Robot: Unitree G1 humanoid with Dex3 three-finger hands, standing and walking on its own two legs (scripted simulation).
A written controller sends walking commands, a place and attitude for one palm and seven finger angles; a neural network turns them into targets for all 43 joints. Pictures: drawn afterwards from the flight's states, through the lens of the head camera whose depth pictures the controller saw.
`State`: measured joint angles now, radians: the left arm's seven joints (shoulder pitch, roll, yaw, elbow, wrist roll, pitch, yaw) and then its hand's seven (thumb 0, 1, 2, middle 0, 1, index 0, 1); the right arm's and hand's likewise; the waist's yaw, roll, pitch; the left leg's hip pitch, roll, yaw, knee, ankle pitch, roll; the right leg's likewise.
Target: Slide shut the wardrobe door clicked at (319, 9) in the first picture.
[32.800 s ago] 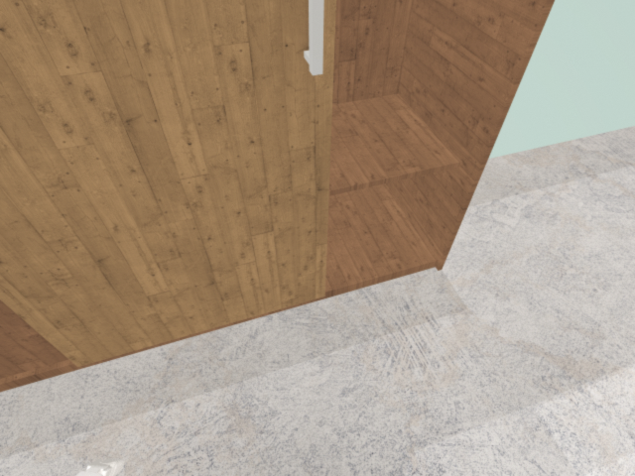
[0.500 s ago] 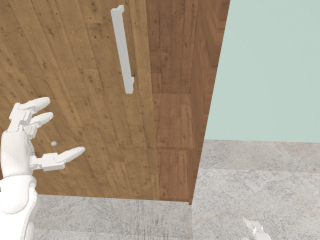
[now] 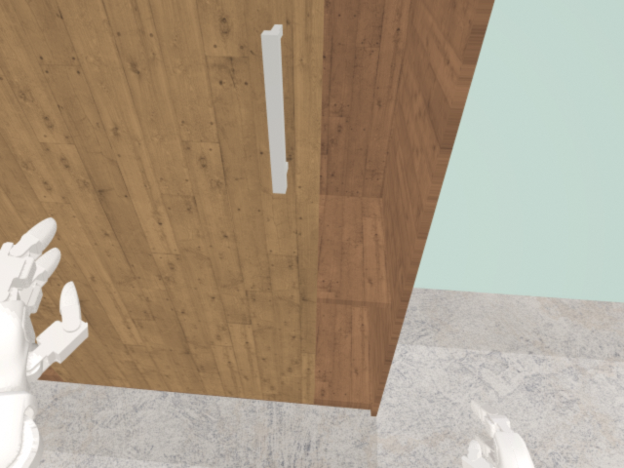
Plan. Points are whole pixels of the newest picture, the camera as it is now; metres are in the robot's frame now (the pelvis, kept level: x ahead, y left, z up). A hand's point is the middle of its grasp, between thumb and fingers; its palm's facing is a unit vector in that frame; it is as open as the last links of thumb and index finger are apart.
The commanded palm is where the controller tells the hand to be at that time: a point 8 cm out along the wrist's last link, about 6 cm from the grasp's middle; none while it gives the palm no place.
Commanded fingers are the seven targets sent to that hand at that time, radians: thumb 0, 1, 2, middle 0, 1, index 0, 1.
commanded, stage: draw the hand back to the body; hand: left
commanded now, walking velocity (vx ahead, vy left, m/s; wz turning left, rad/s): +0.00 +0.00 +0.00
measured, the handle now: (278, 115) +0.49 +0.13 +0.25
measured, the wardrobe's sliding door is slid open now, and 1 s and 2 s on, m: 0.18 0.18 0.18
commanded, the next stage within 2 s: step back with the hand held close in 0.22 s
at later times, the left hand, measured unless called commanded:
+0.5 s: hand (96, 315) +0.20 +0.26 +0.15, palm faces +0.44 -0.79 -0.43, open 7.4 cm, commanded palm +0.15 +0.30 +0.17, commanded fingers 0.00 0.90 0.90 -0.20 -0.30 -0.20 -0.30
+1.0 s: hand (47, 346) +0.16 +0.30 +0.14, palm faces +0.47 -0.74 -0.49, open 7.4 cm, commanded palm +0.10 +0.33 +0.17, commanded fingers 0.00 0.90 0.90 -0.20 -0.30 -0.20 -0.30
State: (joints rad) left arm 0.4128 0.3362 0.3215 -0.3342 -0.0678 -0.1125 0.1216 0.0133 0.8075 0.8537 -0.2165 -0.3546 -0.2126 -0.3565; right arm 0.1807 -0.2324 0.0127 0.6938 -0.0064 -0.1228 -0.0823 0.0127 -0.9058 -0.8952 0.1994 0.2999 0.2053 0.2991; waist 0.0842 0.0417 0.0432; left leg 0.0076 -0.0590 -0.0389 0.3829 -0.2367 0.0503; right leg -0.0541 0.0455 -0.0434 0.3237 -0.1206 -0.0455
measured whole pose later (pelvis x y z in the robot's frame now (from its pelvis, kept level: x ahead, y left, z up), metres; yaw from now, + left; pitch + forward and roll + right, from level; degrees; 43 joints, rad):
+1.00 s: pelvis -0.04 +0.03 -0.03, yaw -1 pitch +0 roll +0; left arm 0.49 0.41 0.42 -0.45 0.03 -0.19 0.16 0.02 0.89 0.90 -0.22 -0.30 -0.21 -0.31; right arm 0.24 -0.22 0.00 0.58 -0.02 -0.02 -0.10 0.01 -0.90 -0.89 0.20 0.30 0.21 0.30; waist 0.02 -0.01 -0.01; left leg -0.36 -0.10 0.01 0.66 -0.30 0.10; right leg -0.40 0.03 0.04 0.65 -0.25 0.01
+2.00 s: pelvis -0.21 +0.00 -0.01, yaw -2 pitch +4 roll +1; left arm 0.57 0.47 0.40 -0.52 -0.05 -0.11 0.15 0.02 0.89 0.90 -0.21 -0.30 -0.21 -0.31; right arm 0.18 -0.23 -0.03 0.59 0.00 0.00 -0.11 0.01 -0.91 -0.90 0.20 0.30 0.20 0.30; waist -0.01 -0.07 -0.02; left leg -0.32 -0.03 0.03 0.48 -0.22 0.03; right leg -0.37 0.03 0.03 0.66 -0.37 0.01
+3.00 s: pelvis -0.29 +0.02 -0.01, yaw +2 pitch -2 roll -1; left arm 0.53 0.39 0.38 -0.47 -0.03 -0.16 0.16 0.02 0.89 0.90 -0.22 -0.30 -0.21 -0.31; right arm 0.21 -0.19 0.01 0.63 0.00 -0.11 -0.08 0.01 -0.91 -0.89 0.20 0.30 0.21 0.30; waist 0.01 -0.02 0.00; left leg -0.27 0.02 0.03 0.55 -0.25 0.01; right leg -0.22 0.00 -0.03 0.51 -0.26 0.00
